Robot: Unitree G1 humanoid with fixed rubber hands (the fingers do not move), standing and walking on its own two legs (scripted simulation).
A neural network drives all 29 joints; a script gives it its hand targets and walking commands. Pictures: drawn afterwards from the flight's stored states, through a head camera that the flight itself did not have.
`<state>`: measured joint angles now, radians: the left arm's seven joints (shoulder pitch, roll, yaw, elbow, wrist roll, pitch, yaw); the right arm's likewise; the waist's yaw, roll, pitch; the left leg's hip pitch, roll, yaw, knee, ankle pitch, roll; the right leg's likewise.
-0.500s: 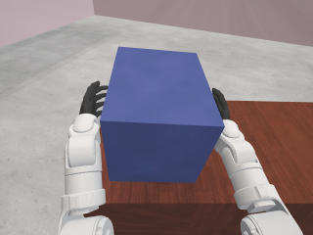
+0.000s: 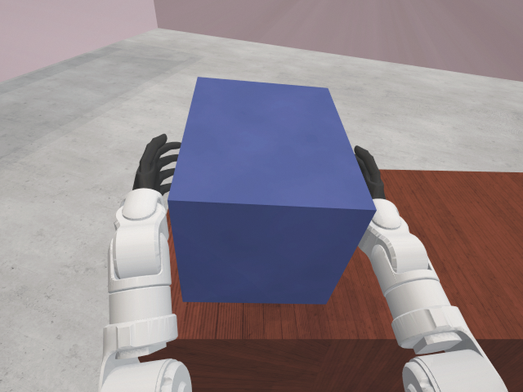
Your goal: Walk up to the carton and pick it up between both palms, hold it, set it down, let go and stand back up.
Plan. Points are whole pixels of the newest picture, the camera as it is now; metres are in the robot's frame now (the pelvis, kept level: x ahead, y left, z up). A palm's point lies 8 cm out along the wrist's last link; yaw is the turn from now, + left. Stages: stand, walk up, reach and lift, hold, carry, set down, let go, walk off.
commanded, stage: set down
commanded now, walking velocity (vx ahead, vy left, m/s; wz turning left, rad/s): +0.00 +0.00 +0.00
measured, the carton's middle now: (260, 187) +0.42 +0.01 +0.15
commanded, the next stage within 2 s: none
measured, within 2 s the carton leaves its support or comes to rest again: neither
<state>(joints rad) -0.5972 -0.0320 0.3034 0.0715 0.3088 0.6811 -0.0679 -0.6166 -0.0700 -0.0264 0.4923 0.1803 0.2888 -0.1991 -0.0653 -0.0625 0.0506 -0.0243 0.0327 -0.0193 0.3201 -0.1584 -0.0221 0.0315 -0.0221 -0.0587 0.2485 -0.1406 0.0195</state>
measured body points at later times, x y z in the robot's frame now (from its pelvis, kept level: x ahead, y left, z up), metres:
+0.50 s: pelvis +0.02 +0.00 +0.00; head +0.01 +0.03 +0.45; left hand +0.40 +0.15 +0.15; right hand +0.38 -0.17 +0.12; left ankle +0.02 +0.13 -0.75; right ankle +0.01 -0.13 -0.75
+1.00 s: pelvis +0.02 +0.01 +0.00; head +0.02 +0.03 +0.45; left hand +0.41 +0.14 +0.13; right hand +0.38 -0.18 +0.11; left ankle +0.02 +0.13 -0.75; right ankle +0.01 -0.13 -0.75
